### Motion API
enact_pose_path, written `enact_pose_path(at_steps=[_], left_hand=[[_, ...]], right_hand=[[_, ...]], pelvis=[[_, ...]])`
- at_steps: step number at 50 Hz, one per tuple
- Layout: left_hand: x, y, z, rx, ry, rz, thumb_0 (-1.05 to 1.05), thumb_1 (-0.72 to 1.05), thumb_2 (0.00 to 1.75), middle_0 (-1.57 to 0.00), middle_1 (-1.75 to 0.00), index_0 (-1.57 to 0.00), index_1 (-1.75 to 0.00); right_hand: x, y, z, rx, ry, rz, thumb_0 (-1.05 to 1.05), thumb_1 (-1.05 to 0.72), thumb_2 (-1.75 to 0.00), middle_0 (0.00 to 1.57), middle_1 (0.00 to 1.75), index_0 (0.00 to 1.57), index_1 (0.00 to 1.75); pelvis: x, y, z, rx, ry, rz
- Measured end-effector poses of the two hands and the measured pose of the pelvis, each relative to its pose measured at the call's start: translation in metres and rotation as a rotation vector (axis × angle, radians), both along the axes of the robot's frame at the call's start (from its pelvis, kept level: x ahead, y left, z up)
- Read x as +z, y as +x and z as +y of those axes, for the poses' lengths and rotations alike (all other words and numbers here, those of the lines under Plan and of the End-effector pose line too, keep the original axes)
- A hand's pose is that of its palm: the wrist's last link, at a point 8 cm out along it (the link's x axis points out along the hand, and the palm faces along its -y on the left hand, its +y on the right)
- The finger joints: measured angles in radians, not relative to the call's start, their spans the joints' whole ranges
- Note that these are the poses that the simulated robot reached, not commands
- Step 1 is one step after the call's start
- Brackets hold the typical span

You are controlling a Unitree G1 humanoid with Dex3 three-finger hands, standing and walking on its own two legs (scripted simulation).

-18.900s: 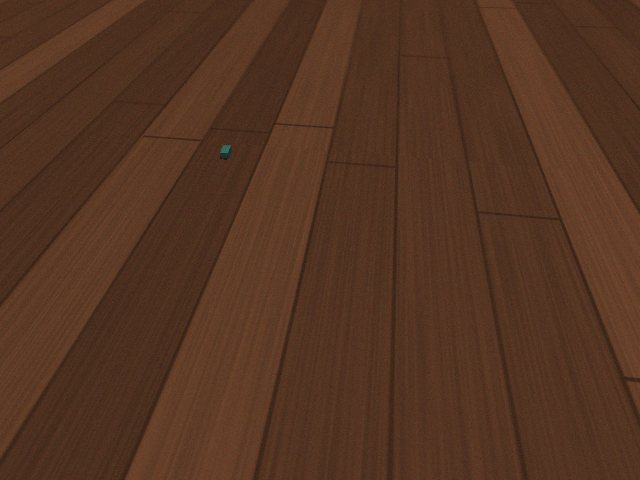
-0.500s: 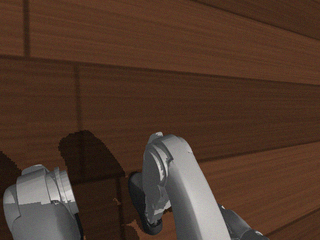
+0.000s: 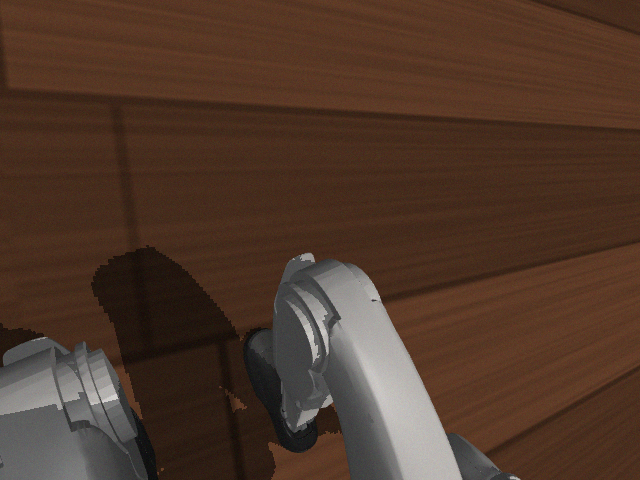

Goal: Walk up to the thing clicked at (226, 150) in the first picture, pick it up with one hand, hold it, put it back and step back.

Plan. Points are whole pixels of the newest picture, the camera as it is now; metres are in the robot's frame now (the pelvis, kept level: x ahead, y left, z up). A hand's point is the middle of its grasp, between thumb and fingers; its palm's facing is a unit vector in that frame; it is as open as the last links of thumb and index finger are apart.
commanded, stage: rest palm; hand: left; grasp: from above
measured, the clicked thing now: out of the picture +0.44 +0.33 -0.28
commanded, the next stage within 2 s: close in 0.58 s
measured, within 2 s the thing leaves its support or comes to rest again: neither
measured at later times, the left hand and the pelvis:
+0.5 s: hand out of the picture +0.42 +0.33 -0.26, palm faces -0.45 -0.07 -0.89, open 13.8 cm; pelvis -0.01 +0.00 +0.00, yaw -1 degrees
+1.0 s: hand out of the picture +0.42 +0.31 -0.25, palm faces -0.43 -0.07 -0.90, open 12.5 cm; pelvis -0.01 +0.00 +0.00, yaw -2 degrees
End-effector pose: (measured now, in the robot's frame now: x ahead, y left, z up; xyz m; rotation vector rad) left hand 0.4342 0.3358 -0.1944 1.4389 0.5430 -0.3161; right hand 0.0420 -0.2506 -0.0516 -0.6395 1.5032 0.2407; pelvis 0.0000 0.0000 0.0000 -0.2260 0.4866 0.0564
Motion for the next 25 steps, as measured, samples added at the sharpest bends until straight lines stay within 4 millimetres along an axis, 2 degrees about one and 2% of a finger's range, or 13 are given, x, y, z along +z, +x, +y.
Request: enact_pose_path(at_steps=[5, 13, 19, 25], left_hand=[[0.001, -0.002, -0.009, -0.065, -0.028, -0.040, 0.00, -0.50, 0.97, -0.08, -0.98, -0.09, -0.98], [0.005, -0.008, -0.018, -0.130, 0.007, -0.101, 0.00, -0.49, 0.98, -0.09, -0.96, -0.09, -0.96], [0.002, -0.009, -0.017, -0.083, 0.046, -0.119, 0.00, -0.48, 0.97, -0.10, -0.94, -0.10, -0.95], [-0.005, -0.008, -0.007, 0.013, 0.061, -0.075, 0.00, -0.44, 0.93, -0.12, -0.94, -0.13, -0.94]], right_hand=[[0.003, 0.004, 0.002, 0.025, -0.013, -0.010, 0.01, -0.91, -0.90, 0.21, 0.30, 0.20, 0.30], [0.009, 0.023, 0.000, 0.080, -0.029, -0.075, 0.00, -0.90, -0.90, 0.21, 0.30, 0.20, 0.30], [0.011, 0.033, -0.002, 0.110, -0.006, -0.111, 0.00, -0.90, -0.90, 0.20, 0.30, 0.20, 0.30], [0.011, 0.036, -0.004, 0.118, 0.012, -0.127, 0.00, -0.91, -0.90, 0.20, 0.30, 0.20, 0.30]], pelvis=[[0.000, -0.001, 0.001, -0.006, -0.008, -0.017], [0.000, -0.004, 0.005, -0.011, -0.024, -0.021], [-0.001, -0.006, 0.006, -0.011, -0.022, -0.020], [-0.003, -0.006, 0.003, -0.006, -0.014, -0.019]])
